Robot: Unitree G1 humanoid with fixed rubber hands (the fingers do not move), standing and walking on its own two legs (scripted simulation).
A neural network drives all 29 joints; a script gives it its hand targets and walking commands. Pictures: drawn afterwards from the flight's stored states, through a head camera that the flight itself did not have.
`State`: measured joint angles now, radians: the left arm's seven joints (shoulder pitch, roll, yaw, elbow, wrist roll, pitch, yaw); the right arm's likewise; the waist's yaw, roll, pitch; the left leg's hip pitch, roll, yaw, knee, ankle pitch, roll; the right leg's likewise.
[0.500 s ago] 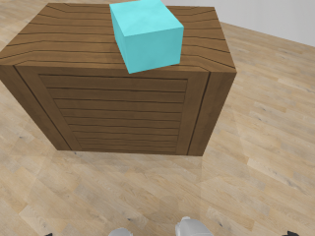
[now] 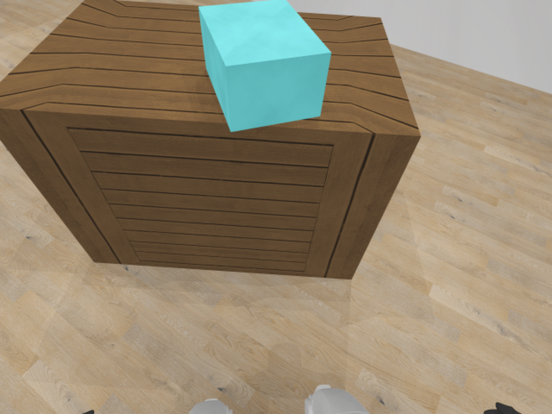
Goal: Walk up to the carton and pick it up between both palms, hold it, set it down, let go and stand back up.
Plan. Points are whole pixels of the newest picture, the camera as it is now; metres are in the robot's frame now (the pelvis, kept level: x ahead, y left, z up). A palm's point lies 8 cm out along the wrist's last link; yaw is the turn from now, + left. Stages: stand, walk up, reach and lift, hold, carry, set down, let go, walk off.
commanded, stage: walk up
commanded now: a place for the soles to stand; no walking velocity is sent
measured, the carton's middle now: (259, 61) +0.84 +0.04 +0.07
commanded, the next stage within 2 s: none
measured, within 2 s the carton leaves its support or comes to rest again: neither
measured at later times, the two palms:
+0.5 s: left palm out of the picture +0.11 +0.31 -0.08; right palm out of the picture +0.12 -0.32 -0.06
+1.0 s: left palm (45, 349) +0.24 +0.36 -0.08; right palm (474, 389) +0.17 -0.26 -0.05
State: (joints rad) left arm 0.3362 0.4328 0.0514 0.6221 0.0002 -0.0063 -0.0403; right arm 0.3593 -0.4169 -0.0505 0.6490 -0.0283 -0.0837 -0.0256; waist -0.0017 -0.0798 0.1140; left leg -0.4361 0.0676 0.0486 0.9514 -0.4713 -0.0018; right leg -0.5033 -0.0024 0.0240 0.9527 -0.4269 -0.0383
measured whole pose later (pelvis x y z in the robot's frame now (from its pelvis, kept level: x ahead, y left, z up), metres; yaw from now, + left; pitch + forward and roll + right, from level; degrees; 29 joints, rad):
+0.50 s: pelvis +0.02 +0.00 +0.00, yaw +0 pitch -4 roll +0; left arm 0.35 0.43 0.06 0.64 0.00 -0.04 -0.04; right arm 0.33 -0.44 -0.05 0.65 -0.03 -0.05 0.01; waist 0.01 -0.03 0.11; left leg -0.45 0.08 0.03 1.13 -0.56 0.00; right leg -0.43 0.00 0.01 0.94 -0.45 -0.03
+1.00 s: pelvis +0.13 +0.05 +0.02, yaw -1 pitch -1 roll -1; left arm 0.33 0.46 0.05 0.65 0.00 -0.05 -0.03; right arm 0.40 -0.38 -0.07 0.66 -0.03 -0.08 0.02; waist -0.04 -0.05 0.10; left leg -0.32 0.06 0.06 0.86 -0.53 0.02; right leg -0.61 0.01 0.01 1.00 -0.42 -0.03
